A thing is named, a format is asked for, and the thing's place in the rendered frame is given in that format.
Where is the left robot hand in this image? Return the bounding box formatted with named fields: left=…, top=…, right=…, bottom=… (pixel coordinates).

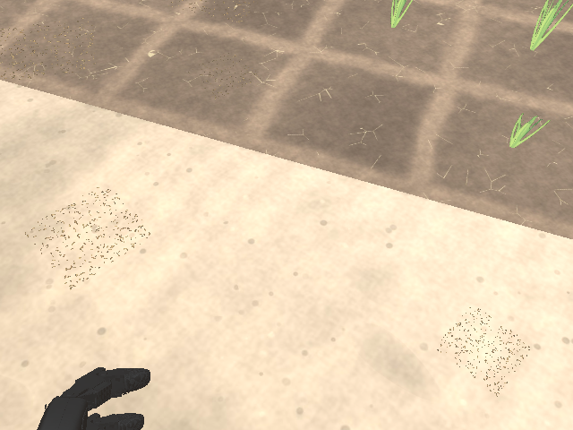
left=37, top=367, right=150, bottom=430

